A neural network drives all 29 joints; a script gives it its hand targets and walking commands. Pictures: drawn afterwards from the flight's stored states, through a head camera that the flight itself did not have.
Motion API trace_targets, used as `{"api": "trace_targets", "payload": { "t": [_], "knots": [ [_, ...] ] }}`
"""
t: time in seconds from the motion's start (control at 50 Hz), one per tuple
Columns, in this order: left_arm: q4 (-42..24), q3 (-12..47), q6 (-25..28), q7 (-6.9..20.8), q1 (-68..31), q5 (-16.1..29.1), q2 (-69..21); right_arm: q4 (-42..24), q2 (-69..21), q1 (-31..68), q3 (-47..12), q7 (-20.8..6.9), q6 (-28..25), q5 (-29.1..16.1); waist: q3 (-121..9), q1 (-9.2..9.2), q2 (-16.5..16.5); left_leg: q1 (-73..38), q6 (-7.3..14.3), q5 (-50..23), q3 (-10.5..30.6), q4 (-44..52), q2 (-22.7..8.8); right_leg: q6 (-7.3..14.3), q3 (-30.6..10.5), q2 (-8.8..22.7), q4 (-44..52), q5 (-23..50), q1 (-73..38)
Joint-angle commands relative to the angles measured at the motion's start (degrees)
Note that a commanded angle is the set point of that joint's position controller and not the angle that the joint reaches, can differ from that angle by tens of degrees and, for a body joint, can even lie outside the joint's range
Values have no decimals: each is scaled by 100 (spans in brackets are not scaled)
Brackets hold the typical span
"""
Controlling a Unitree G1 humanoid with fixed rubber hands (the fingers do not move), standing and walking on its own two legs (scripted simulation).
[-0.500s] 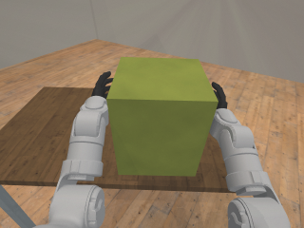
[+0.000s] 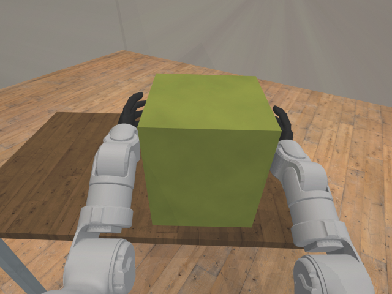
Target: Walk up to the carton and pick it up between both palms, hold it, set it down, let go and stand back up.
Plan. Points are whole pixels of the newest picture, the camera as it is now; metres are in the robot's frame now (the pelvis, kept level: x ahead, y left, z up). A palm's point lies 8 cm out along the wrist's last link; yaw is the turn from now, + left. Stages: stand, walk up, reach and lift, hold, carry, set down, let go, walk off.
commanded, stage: hold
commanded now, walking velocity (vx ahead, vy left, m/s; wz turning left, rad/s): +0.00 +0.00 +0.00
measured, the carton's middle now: (204, 150) +0.38 +0.01 +0.17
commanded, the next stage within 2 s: set down in 0.12 s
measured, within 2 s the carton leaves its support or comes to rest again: neither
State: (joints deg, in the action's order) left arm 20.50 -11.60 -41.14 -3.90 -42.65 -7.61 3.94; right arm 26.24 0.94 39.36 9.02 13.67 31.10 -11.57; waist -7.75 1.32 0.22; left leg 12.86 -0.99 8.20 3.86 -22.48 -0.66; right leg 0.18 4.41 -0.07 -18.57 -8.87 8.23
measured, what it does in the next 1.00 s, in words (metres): stands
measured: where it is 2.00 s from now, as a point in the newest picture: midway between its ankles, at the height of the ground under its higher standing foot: outside the picture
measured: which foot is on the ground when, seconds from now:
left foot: down 0.00-1.00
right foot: down 0.00-1.00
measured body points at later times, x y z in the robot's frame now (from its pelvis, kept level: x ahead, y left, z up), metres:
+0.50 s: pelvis +0.00 +0.00 +0.00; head -0.05 +0.01 +0.45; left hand +0.40 +0.17 +0.23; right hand +0.40 -0.14 +0.20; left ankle +0.04 +0.12 -0.75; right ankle +0.01 -0.12 -0.75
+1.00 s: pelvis +0.03 -0.01 +0.00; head +0.00 +0.01 +0.45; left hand +0.42 +0.16 +0.17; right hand +0.42 -0.14 +0.14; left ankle +0.04 +0.12 -0.75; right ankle +0.01 -0.12 -0.75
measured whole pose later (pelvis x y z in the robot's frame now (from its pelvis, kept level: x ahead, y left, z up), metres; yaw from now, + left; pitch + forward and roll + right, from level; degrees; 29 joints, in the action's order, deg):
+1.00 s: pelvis +0.03 -0.01 +0.00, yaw +0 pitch -2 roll -1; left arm 25.1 -18.9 -20.7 -0.6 -37.0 -16.0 -1.9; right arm 41.6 -0.3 36.6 7.7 8.9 3.7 -3.6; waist -2.9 1.3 1.2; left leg 9.1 -1.0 9.2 3.8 -20.1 -0.2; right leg 0.2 4.4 0.4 -17.9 -10.8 5.2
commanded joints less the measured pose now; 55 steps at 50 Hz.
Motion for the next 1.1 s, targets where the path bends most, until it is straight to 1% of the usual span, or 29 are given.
{"api": "trace_targets", "payload": {
  "t": [0.0, 0.1, 0.12, 0.16, 0.22, 0.28, 0.34, 0.44, 0.48, 0.52, 0.56, 0.58, 0.62, 0.7, 0.76, 0.82, 0.88, 0.94, 1.0, 1.08],
  "knots": [
    [-1466, 1996, 356, 1061, -3537, 379, -4094, -1615, -3095, 5183, -2709, -694, -400, -767, -1930, 368, -254, -1036, -20, -647, -150, 465, 346, -159, -435, -230, 255, 908, -1417],
    [-1466, 1997, 355, 1061, -3538, 378, -4093, -1614, -3092, 5181, -2709, -693, -399, -768, -1928, 371, -254, -1035, -21, -646, -149, 464, 346, -159, -435, -230, 255, 907, -1417],
    [-1823, 2521, 378, 1126, -3753, 496, -4234, -1787, -3447, 5143, -3131, -699, -381, -1044, -1969, 297, -71, -1130, 151, -967, -172, 491, 416, -305, -482, -305, 227, 1079, -1385],
    [-1747, 2520, 330, 1142, -3607, 489, -4222, -1894, -3365, 5049, -3108, -666, -322, -1026, -2040, 317, -98, -1215, 141, -1057, -141, 462, 398, -306, -477, -301, 250, 1153, -1328],
    [-1539, 2342, 398, 1169, -3742, 446, -4157, -1746, -3310, 5302, -2921, -677, -409, -888, -1984, 287, -89, -1153, 133, -867, -166, 482, 384, -287, -459, -274, 296, 910, -1217],
    [-1294, 2108, 563, 1180, -3925, 317, -4116, -1408, -3282, 5500, -2655, -750, -601, -636, -1851, 230, -122, -1147, 112, -621, -203, 543, 362, -247, -411, -264, 350, 533, -1092],
    [-912, 1715, 794, 1232, -3966, 84, -3989, -1019, -3265, 5645, -2309, -864, -945, -258, -1674, 105, -67, -1138, 115, -380, -282, 627, 360, -229, -362, -245, 418, 214, -1071],
    [39, 895, 1272, 1484, -3622, -435, -3622, -186, -3349, 5390, -1579, -1035, -1866, 612, -1352, -66, 174, -1222, 148, -40, -490, 742, 378, -279, -221, -137, 508, -110, -1223],
    [327, 699, 1475, 1596, -3550, -598, -3496, 184, -3366, 5232, -1242, -1091, -2256, 954, -1131, -59, 229, -1243, 163, 95, -561, 791, 379, -312, -135, -83, 529, -238, -1209],
    [430, 693, 1617, 1648, -3444, -682, -3513, 386, -3286, 5135, -1056, -1107, -2585, 1130, -1077, -17, 171, -1319, 125, -99, -617, 784, 383, -328, -42, -80, 523, -74, -1248],
    [437, 809, 1733, 1647, -3294, -685, -3606, 337, -3195, 5089, -1051, -1103, -2881, 1173, -1234, -4, 87, -1419, 60, -495, -664, 703, 382, -324, 38, -102, 498, 249, -1318],
    [407, 892, 1794, 1626, -3223, -658, -3661, 247, -3175, 5077, -1124, -1102, -3008, 1152, -1400, -27, 60, -1476, 27, -742, -683, 638, 380, -318, 64, -117, 471, 473, -1385],
    [295, 1063, 1927, 1556, -3066, -590, -3728, 65, -3171, 5002, -1407, -1102, -3188, 1049, -1796, -114, 65, -1554, -23, -1249, -706, 488, 378, -316, 81, -143, 385, 1015, -1586],
    [-76, 1387, 2125, 1418, -2813, -515, -3764, -131, -3223, 4704, -1997, -1107, -3343, 845, -2244, -239, 58, -1668, -91, -2059, -698, 276, 363, -318, 82, -188, 209, 1956, -1908],
    [-387, 1737, 2220, 1318, -2663, -392, -3844, -380, -3292, 4539, -2406, -1088, -3411, 691, -2449, -241, 43, -1733, -144, -2553, -656, 136, 350, -318, 74, -216, 93, 2594, -2034],
    [-634, 2012, 2300, 1223, -2625, -302, -3921, -492, -3305, 4400, -2638, -1080, -3430, 608, -2527, -199, 1, -1822, -202, -2839, -606, 46, 324, -303, 72, -237, 59, 2817, -1968],
    [-689, 2155, 2366, 1138, -2653, -250, -3976, -524, -3280, 4392, -2674, -1090, -3442, 602, -2511, -181, -29, -1901, -237, -2873, -565, 13, 299, -268, 73, -255, 108, 2633, -1769],
    [-552, 2150, 2435, 1073, -2777, -246, -4016, -399, -3248, 4485, -2559, -1127, -3454, 662, -2402, -194, -42, -1920, -236, -2662, -556, 43, 279, -234, 73, -268, 193, 2205, -1534],
    [-198, 1926, 2467, 1058, -2893, -346, -3971, -59, -3173, 4555, -2247, -1198, -3437, 831, -2077, -226, -30, -1874, -189, -2173, -591, 167, 256, -211, 87, -276, 311, 1508, -1239],
    [447, 1459, 2506, 1082, -3045, -539, -3861, 479, -3075, 4694, -1638, -1341, -3469, 1149, -1589, -314, 6, -1674, -105, -1321, -666, 418, 229, -199, 114, -255, 446, 529, -881]
  ]
}}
